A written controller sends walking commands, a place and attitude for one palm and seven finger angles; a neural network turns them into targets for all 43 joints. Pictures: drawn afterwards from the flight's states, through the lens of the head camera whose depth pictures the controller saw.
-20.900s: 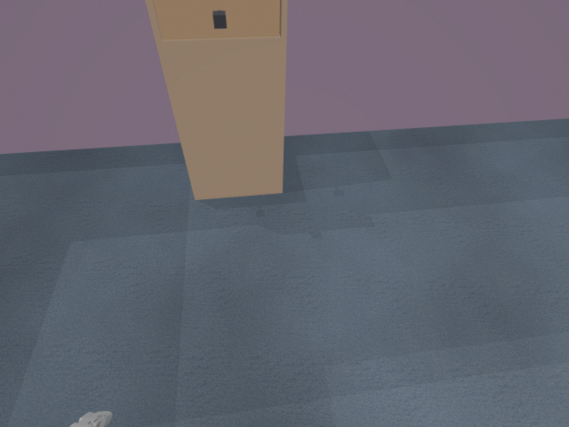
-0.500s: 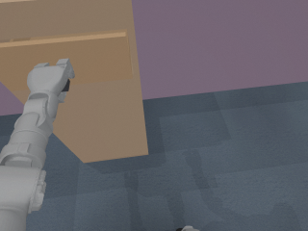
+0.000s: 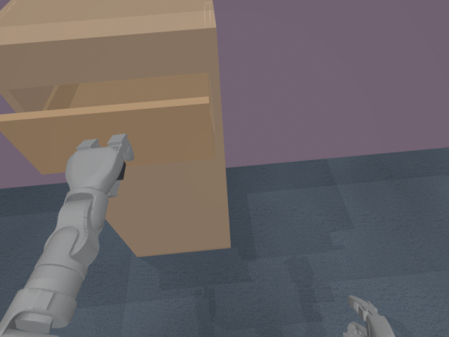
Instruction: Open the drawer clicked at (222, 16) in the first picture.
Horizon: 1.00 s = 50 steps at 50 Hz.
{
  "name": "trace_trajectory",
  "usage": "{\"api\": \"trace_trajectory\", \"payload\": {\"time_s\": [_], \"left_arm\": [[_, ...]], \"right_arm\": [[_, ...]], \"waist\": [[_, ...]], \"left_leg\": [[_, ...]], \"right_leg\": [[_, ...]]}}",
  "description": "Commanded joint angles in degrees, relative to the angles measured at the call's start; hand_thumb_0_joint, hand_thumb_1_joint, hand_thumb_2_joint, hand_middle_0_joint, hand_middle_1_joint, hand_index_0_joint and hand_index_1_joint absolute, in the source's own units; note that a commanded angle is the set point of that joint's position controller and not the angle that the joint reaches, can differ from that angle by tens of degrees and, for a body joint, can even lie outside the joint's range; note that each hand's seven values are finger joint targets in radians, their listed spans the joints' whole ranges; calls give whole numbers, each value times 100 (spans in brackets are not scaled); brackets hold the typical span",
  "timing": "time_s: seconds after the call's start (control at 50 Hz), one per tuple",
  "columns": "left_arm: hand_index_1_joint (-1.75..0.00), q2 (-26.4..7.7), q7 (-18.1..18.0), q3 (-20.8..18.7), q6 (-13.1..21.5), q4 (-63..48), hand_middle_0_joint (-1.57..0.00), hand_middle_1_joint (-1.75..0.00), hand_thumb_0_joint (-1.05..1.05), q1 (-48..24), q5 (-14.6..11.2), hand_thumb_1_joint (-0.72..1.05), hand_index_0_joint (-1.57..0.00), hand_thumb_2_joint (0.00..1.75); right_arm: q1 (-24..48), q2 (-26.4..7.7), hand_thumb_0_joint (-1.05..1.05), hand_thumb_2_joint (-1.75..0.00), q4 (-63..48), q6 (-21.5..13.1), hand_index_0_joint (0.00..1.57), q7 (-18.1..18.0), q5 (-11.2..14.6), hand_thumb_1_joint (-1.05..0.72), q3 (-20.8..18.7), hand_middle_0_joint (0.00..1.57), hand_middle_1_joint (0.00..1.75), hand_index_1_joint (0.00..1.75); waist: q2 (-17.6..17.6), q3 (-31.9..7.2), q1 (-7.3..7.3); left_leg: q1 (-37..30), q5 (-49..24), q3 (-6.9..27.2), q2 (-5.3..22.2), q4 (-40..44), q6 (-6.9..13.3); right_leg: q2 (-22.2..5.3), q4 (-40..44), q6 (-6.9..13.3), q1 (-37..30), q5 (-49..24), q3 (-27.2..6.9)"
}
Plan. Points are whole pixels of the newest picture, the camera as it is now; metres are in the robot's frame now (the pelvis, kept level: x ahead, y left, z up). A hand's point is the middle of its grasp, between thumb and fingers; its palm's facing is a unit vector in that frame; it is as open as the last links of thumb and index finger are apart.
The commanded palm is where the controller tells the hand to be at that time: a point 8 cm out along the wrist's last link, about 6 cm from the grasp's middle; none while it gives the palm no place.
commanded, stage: pull the drawer open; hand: left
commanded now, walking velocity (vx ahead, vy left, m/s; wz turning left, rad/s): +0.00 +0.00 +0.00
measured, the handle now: (113, 158) +0.42 +0.24 +0.08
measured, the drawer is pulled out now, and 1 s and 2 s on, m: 0.09 0.12 0.14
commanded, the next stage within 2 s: none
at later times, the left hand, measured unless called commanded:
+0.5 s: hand (106, 195) +0.35 +0.23 +0.06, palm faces -0.01 -0.02 -1.00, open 7.4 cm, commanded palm +0.33 +0.24 +0.12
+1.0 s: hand (106, 194) +0.35 +0.23 +0.06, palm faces +0.00 +0.00 -1.00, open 7.4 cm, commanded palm +0.33 +0.25 +0.12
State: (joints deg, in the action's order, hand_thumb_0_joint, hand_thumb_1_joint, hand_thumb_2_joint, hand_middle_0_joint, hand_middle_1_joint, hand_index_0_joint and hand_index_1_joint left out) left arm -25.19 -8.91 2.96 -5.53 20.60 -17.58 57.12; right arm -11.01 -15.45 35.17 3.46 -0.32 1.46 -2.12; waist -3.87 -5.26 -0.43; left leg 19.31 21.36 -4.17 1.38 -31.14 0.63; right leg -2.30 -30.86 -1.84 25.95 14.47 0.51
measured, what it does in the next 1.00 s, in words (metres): shifts its weight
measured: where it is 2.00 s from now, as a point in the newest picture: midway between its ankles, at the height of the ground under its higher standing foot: outside the picture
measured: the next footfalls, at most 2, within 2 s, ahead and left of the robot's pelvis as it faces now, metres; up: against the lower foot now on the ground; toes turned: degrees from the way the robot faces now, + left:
none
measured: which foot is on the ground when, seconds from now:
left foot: down 0.00-1.00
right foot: down 0.00-1.00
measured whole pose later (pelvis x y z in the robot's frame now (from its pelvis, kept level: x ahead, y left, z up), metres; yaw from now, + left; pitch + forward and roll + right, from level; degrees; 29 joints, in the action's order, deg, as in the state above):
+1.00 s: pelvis -0.07 -0.03 -0.01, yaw +2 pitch +7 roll +1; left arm -28.1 -15.1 0.4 5.8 50.9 -36.5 60.9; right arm -16.6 -15.7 42.1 -0.3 -4.8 1.1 -2.3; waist -2.4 -2.1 -2.2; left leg 24.7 16.7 -2.4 1.3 -34.2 -0.6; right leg -2.5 -33.8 0.2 30.7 10.4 1.8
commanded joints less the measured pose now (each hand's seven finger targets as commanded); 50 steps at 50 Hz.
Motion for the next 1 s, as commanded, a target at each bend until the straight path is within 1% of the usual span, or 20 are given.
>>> {"api": "trace_trajectory", "payload": {"time_s": [0.0, 0.04, 0.06, 0.1, 0.12, 0.16, 0.18, 0.22, 0.28, 0.3, 0.32, 0.56, 0.62, 0.66, 0.76, 0.8, 0.84, 0.88, 0.9, 0.98], "left_arm": [[-135, -969, -99, -453, -168, -1614, -40, -135, 0, -170, -27, 90, -40, 90], [-135, -812, -88, -362, -174, -2120, -40, -135, 0, 105, -65, 90, -40, 90], [-135, -913, -93, -486, -182, -2267, -40, -135, 0, 255, -69, 90, -40, 90], [-135, -1181, -186, -400, -190, -1725, -40, -135, 0, -1646, 74, 90, -40, 90], [-135, -1166, -218, -352, -198, -1071, -40, -135, 0, -2093, 195, 90, -40, 90], [-135, -1209, -240, -369, -174, -882, -40, -135, 0, -2095, 329, 90, -40, 90], [-135, -1286, -237, -373, -159, -955, -40, -135, 0, -2330, 351, 90, -40, 90], [-135, -1064, -206, -129, -148, -894, -40, -135, 0, -2589, 305, 90, -40, 90], [-135, -1356, -161, -370, -65, -487, -40, -135, 0, -2692, 241, 90, -40, 90], [-135, -1191, -134, -207, -9, -441, -40, -135, 0, -2788, 205, 90, -40, 90], [-135, -1286, -141, -330, 64, -322, -40, -135, 0, -2800, 170, 90, -40, 90], [-135, -1695, -507, -543, 837, 659, -40, -135, 0, -3666, 375, 90, -40, 90], [-135, -1715, -621, -545, 927, 982, -40, -135, 0, -3840, 400, 90, -40, 90], [-135, -1990, -686, -745, 979, 1179, -40, -135, 0, -3962, 423, 90, -40, 90], [-135, -1920, -801, -590, 1077, 1410, -40, -135, 0, -4316, 473, 90, -40, 90], [-135, -2030, -839, -654, 1090, 1593, -40, -135, 0, -4371, 492, 90, -40, 90], [-135, -1918, -853, -533, 1087, 1709, -40, -135, 0, -4431, 492, 90, -40, 90], [-135, -2241, -885, -793, 1111, 1840, -40, -135, 0, -4480, 506, 90, -40, 90], [-135, -2159, -873, -683, 1091, 1926, -40, -135, 0, -4454, 500, 90, -40, 90], [-135, -2396, -879, -869, 1089, 2120, -40, -135, 0, -4503, 510, 90, -40, 90]], "right_arm": [[288, -688, 0, -90, -734, -174, 20, -24, -25, -90, -215, 20, 30, 30], [400, -635, 0, -90, -792, -196, 20, 13, -61, -90, -192, 20, 30, 30], [435, -637, 0, -90, -794, -199, 20, 28, -71, -90, -181, 20, 30, 30], [430, -704, 0, -90, -522, -143, 20, -91, -56, -90, -118, 20, 30, 30], [319, -668, 0, -90, -352, -143, 20, -153, -58, -90, -112, 20, 30, 30], [265, -631, 0, -90, -292, -165, 20, -216, -87, -90, -150, 20, 30, 30], [253, -663, 0, -90, -259, -140, 20, -236, -96, -90, -163, 20, 30, 30], [252, -585, 0, -90, -218, -127, 20, -249, -107, -90, -159, 20, 30, 30], [272, -631, 0, -90, -169, -87, 20, -318, -115, -90, -143, 20, 30, 30], [298, -582, 0, -90, -195, -90, 20, -328, -115, -90, -116, 20, 30, 30], [277, -586, 0, -90, -178, -94, 20, -345, -113, -90, -130, 20, 30, 30], [-68, -634, 0, -90, -159, -288, 20, -411, -116, -90, -221, 20, 30, 30], [-163, -657, 0, -90, -133, -352, 20, -414, -98, -90, -258, 20, 30, 30], [-220, -688, 0, -90, -86, -384, 20, -440, -83, -90, -269, 20, 30, 30], [-348, -720, 0, -90, -24, -482, 20, -452, -60, -90, -294, 20, 30, 30], [-361, -738, 0, -90, -4, -518, 20, -458, -52, -90, -285, 20, 30, 30], [-352, -734, 0, -90, -6, -558, 20, -475, -42, -90, -272, 20, 30, 30], [-374, -777, 0, -90, 18, -580, 20, -493, -52, -90, -272, 20, 30, 30], [-355, -754, 0, -90, -4, -593, 20, -509, -36, -90, -248, 20, 30, 30], [-371, -794, 0, -90, 13, -627, 20, -544, -34, -90, -221, 20, 30, 30]], "waist": [[118, -1774, 416], [73, -1878, 465], [190, -1869, 472], [179, -1270, 77], [343, -1097, -13], [231, -1532, 136], [157, -1768, 120], [25, -1973, 102], [391, -1845, 98], [355, -1793, 97], [486, -1703, 96], [275, -1567, 41], [397, -1478, -23], [399, -1496, -9], [237, -1535, -88], [326, -1466, -102], [332, -1402, -146], [385, -1440, -122], [409, -1377, -138], [543, -1386, -123]], "left_leg": [[-715, -4613, 219, -70, 73, 11], [-879, -4884, 253, -61, 49, -10], [-876, -4885, 273, -58, 46, -18], [-645, -4026, 285, -118, 67, -30], [-555, -3654, 282, -146, 71, -35], [-676, -3880, 218, -210, 23, -23], [-766, -4061, 223, -220, -21, -39], [-869, -4140, 227, -248, -83, -33], [-591, -3569, 208, -302, -4, 4], [-515, -3351, 203, -325, 29, 19], [-434, -3173, 198, -329, 61, 30], [216, -1527, 147, -394, 235, 88], [366, -1127, 148, -391, 259, 117], [497, -1005, 124, -394, 265, 125], [533, -741, 114, -372, 317, 126], [663, -522, 118, -362, 341, 129], [685, -317, 106, -357, 362, 133], [783, -238, 127, -347, 365, 134], [848, -177, 101, -350, 352, 139], [954, -134, 115, -340, 351, 140]], "right_leg": [[337, -169, 304, -1648, -2732, 301], [325, -185, 302, -1731, -2883, 314], [328, -183, 295, -1766, -2924, 321], [357, -77, 312, -1280, -2449, 320], [375, -63, 345, -1115, -2182, 342], [359, -117, 379, -1348, -2460, 314], [345, -135, 385, -1454, -2611, 284], [320, -170, 368, -1500, -2754, 283], [303, -103, 349, -1686, -2687, 265], [278, -102, 341, -1677, -2608, 265], [285, -88, 339, -1692, -2538, 278], [227, 70, 312, -1428, -1092, 85], [218, 154, 292, -1324, -654, 30], [206, 169, 285, -1374, -558, -32], [207, 223, 296, -1202, -235, -90], [183, 280, 280, -1192, 18, -141], [178, 335, 274, -1086, 255, -163], [164, 360, 283, -1172, 376, -221], [137, 368, 259, -1144, 420, -245], [143, 359, 252, -1144, 472, -239]]}}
